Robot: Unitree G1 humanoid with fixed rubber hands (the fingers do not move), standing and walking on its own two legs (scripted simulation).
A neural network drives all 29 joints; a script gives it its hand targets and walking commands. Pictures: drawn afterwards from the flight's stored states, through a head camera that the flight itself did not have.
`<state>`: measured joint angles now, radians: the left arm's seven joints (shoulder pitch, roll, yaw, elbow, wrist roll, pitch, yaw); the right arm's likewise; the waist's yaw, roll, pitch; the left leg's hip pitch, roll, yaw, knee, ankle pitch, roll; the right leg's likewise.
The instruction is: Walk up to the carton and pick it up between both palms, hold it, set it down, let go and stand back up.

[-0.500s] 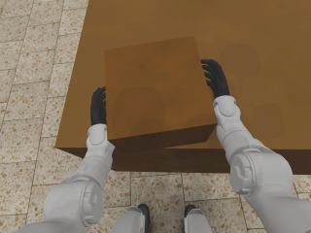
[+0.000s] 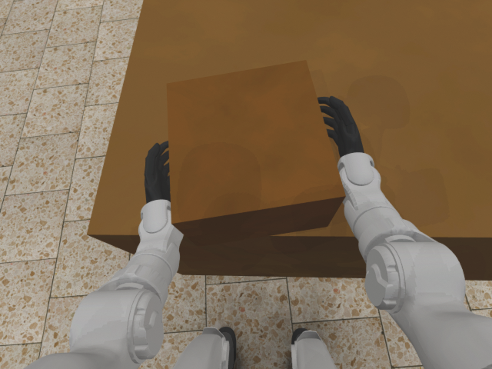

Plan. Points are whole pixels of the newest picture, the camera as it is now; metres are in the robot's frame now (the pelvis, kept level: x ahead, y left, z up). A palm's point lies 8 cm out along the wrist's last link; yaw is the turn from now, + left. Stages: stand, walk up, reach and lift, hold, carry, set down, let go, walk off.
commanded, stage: reach and lift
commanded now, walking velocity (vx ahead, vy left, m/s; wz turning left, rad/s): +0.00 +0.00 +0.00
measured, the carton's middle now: (249, 157) +0.44 +0.04 -0.02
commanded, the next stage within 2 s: none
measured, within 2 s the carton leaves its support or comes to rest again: leaves its support in 0.38 s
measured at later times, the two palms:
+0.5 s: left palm (162, 202) +0.36 +0.18 -0.02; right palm (357, 151) +0.45 -0.13 +0.01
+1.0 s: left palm (155, 195) +0.34 +0.16 +0.04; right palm (385, 135) +0.43 -0.14 +0.09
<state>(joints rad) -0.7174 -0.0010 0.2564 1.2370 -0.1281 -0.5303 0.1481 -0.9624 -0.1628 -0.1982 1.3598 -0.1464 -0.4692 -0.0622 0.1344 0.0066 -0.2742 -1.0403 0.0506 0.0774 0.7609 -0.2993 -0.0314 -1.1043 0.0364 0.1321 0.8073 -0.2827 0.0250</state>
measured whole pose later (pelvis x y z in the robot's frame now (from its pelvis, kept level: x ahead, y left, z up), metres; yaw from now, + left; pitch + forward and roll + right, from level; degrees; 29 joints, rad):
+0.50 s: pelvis -0.01 +0.00 -0.01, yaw +0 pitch +30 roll +3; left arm -0.69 0.01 0.14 1.24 -0.28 -0.40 0.16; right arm -0.91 -0.18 -0.06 1.22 -0.05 -0.23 -0.08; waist 0.13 0.02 -0.32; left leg -1.04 0.05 0.08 0.83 -0.32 -0.03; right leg -1.10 0.04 0.13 0.89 -0.31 0.02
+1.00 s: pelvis -0.03 +0.00 -0.01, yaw +0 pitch +23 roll +3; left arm -0.62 0.02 0.09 0.95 -0.29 0.00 0.22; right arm -0.91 -0.20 0.01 1.00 0.09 0.18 -0.10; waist 0.12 0.04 -0.36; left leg -0.93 0.05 0.07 0.85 -0.32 -0.03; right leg -1.00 0.04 0.13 0.91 -0.31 0.02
